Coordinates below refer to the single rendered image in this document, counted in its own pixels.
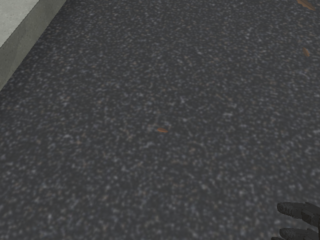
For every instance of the right robot hand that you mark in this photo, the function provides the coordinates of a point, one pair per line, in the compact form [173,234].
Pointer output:
[308,212]

